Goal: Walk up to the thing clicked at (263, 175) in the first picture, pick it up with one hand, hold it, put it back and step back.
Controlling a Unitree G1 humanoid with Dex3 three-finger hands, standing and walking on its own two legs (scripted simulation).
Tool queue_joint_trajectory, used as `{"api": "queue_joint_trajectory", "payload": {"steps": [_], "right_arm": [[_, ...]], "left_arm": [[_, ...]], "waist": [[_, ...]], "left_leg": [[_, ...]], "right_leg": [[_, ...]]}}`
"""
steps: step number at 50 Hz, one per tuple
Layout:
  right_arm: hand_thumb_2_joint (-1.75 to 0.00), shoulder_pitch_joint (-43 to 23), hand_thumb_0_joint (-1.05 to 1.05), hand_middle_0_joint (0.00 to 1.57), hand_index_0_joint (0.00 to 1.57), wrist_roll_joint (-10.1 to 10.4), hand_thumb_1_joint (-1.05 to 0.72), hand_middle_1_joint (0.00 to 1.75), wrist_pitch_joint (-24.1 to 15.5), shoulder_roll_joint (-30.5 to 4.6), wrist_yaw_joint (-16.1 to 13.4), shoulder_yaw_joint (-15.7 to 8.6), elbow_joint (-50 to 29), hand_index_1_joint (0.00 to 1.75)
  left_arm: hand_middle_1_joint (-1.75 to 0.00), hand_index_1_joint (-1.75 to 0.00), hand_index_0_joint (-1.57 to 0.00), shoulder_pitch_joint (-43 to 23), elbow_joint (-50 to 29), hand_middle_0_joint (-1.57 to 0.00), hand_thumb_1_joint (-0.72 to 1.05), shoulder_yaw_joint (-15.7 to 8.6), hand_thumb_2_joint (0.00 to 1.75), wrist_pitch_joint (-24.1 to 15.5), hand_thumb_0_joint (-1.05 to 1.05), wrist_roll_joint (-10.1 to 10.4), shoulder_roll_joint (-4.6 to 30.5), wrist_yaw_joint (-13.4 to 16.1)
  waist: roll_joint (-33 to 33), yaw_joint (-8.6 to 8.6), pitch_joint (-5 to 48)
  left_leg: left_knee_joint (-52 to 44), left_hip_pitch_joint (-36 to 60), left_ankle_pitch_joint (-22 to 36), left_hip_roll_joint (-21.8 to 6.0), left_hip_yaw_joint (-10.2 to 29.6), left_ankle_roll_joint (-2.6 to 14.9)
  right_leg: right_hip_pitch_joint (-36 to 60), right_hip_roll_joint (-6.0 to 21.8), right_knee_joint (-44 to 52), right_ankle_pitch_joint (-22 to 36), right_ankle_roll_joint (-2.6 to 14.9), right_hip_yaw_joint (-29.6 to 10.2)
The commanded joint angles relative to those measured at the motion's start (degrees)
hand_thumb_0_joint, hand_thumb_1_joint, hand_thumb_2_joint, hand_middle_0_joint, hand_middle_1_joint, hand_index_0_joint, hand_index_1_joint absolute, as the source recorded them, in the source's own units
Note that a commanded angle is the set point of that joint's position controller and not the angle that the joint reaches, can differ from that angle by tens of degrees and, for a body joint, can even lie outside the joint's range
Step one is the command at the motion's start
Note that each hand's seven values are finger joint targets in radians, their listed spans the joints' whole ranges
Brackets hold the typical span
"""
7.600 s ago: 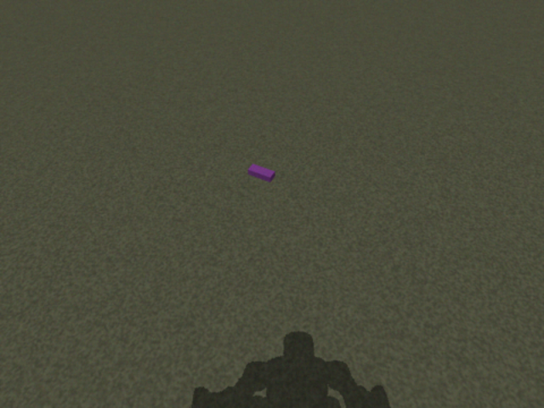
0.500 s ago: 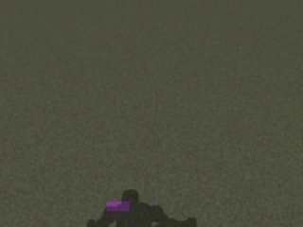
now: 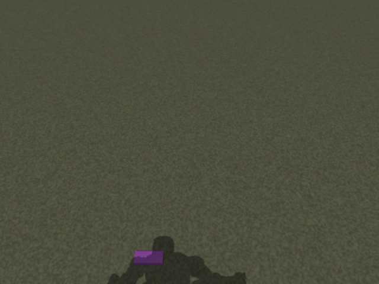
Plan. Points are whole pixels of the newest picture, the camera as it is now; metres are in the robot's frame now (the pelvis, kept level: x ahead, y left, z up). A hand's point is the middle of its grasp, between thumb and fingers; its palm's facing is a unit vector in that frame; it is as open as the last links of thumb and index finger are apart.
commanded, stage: stand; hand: left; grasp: from above
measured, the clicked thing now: (149, 258) +0.41 +0.21 -0.77
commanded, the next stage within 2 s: rise first in 0.76 s
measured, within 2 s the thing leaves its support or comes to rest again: neither
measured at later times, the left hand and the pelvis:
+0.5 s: hand out of the picture +0.07 +0.25 -0.16, palm faces -0.04 -0.94 -0.34, open 7.4 cm; pelvis +0.00 +0.00 +0.00, yaw +0 degrees
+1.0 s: hand out of the picture +0.11 +0.25 -0.17, palm faces +0.04 -0.95 -0.32, open 7.9 cm; pelvis -0.01 +0.00 -0.01, yaw +1 degrees
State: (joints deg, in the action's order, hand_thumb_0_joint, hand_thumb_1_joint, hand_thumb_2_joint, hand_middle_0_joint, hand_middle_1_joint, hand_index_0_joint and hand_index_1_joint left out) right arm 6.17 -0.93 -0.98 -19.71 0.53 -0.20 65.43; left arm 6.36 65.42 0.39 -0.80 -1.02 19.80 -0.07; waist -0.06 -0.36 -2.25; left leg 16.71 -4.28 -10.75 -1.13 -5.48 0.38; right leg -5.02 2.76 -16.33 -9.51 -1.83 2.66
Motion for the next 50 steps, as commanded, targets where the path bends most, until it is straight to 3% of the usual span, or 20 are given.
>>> {"api": "queue_joint_trajectory", "payload": {"steps": [1, 42, 43, 44, 45, 46, 47, 48, 49, 50], "right_arm": [[-0.9, -2.5, 0.0, 0.2, 0.2, 0.3, -0.9, 0.3, -1.0, -12.6, -0.9, -2.2, -3.7, 0.3], [-0.9, -2.1, 0.0, 0.2, 0.2, 0.2, -0.9, 0.3, -1.0, -12.5, -0.9, -2.4, -3.8, 0.3], [-0.91, -2.0, 0.0, 0.2, 0.2, 0.2, -0.91, 0.3, -1.0, -12.5, -0.9, -2.3, -3.9, 0.3], [-0.92, 0.3, 0.0, 0.2, 0.2, 4.4, -0.97, 0.3, -3.5, -3.0, -2.1, 0.5, -20.3, 0.3], [-0.91, 3.4, 0.0, 0.2, 0.2, 4.2, -0.92, 0.3, -3.3, -4.6, -2.6, 0.0, -17.1, 0.3], [-0.9, 6.1, 0.0, 0.2, 0.2, 4.5, -0.89, 0.3, -2.7, -6.5, -3.2, -1.1, -17.2, 0.3], [-0.9, 7.1, 0.0, 0.2, 0.2, 4.0, -0.88, 0.3, -2.3, -6.8, -3.0, -2.1, -18.0, 0.3], [-0.89, 7.7, 0.0, 0.2, 0.2, 3.6, -0.88, 0.3, -2.4, -6.6, -3.0, -2.5, -19.6, 0.3], [-0.9, 8.8, 0.0, 0.2, 0.2, 2.6, -0.9, 0.3, -2.8, -6.8, -3.0, -3.8, -21.0, 0.3], [-0.9, 10.8, 0.0, 0.2, 0.2, 1.9, -0.91, 0.3, -2.9, -6.2, -2.6, -4.5, -21.1, 0.3]], "left_arm": [[-0.3, -0.3, -0.2, -2.0, -3.5, -0.2, 0.9, -2.3, 0.9, -0.9, 0.0, 0.1, 12.1, 0.7], [-0.3, -0.3, -0.2, -1.9, -3.9, -0.2, 0.9, -2.3, 0.9, -0.9, 0.0, 0.2, 12.3, 0.7], [-0.36, -0.38, -0.13, -1.9, -3.9, -0.15, 0.82, -2.2, 0.98, -0.8, 0.0, 0.2, 12.0, 0.6], [-0.44, -0.46, -0.19, -22.0, -24.1, -0.23, 0.74, -3.0, 0.97, -6.1, 0.0, 3.4, 3.1, 1.7], [-0.52, -0.54, -0.17, -28.7, -18.0, -0.21, 0.66, -3.7, 0.97, -5.5, 0.0, 3.1, 5.0, 2.1], [-0.6, -0.62, -0.14, -16.7, -8.1, -0.16, 0.59, -6.2, 0.96, -3.1, 0.0, 2.0, 9.5, 2.1], [-0.68, -0.7, -0.13, -15.5, -5.2, -0.15, 0.52, -7.7, 0.95, -2.4, 0.0, 0.7, 11.3, 1.2], [-0.76, -0.78, -0.09, -19.6, -6.6, -0.1, 0.44, -9.3, 0.98, -2.5, 0.0, -0.4, 14.2, 0.3], [-0.84, -0.86, -0.07, -16.9, -6.4, -0.06, 0.36, -11.4, 0.99, -2.8, 0.0, -2.0, 15.6, -0.4], [-0.92, -0.92, -0.08, -8.1, -3.7, -0.06, 0.28, -12.2, 0.99, -2.2, 0.0, -3.6, 14.0, -1.1]], "waist": [[0.3, 0.48, 4.2], [0.0, 0.25, 3.7], [0.5, 0.27, 3.8], [0.9, -6.53, -4.2], [-1.3, -4.99, -0.4], [-1.9, -3.24, -0.9], [-2.2, -2.79, 2.1], [-1.2, -2.24, 5.2], [0.0, -0.89, 10.6], [1.1, 0.47, 13.2]], "left_leg": [[-2.5, 0.6, 10.6, -8.1, 6.9, 0.72], [-2.6, 0.1, 10.4, -8.1, 7.4, 0.75], [-2.5, -0.1, 10.4, -8.0, 7.1, 0.71], [1.3, -8.1, 2.6, -0.1, 2.3, 0.31], [2.8, -7.5, 1.7, -0.1, 2.6, 0.42], [4.0, -9.7, 1.4, -0.1, 2.5, 0.26], [6.9, -11.3, 1.9, 0.4, 2.7, 0.35], [9.4, -12.3, 3.1, 0.3, 3.1, 0.26], [11.5, -11.8, 5.2, 0.4, 3.3, -0.05], [14.0, -13.6, 7.7, 0.8, 3.2, -0.4]], "right_leg": [[0.5, 6.5, 1.9, 9.8, 2.49, -5.3], [0.7, 6.5, 1.6, 7.8, 2.48, -4.7], [0.9, 6.6, 1.6, 8.2, 2.47, -4.8], [-13.7, -3.0, -2.5, 3.8, 2.56, -0.4], [-11.1, -2.6, -3.1, 2.8, 2.32, 0.1], [-11.3, -3.0, -4.0, 1.3, 2.78, 0.6], [-12.3, -2.9, -6.2, 1.3, 2.97, 0.5], [-13.0, -2.8, -8.7, 2.1, 3.06, 0.5], [-12.4, -2.6, -11.2, 3.7, 3.27, 0.3], [-12.8, -2.3, -13.4, 5.5, 3.38, 0.1]]}}
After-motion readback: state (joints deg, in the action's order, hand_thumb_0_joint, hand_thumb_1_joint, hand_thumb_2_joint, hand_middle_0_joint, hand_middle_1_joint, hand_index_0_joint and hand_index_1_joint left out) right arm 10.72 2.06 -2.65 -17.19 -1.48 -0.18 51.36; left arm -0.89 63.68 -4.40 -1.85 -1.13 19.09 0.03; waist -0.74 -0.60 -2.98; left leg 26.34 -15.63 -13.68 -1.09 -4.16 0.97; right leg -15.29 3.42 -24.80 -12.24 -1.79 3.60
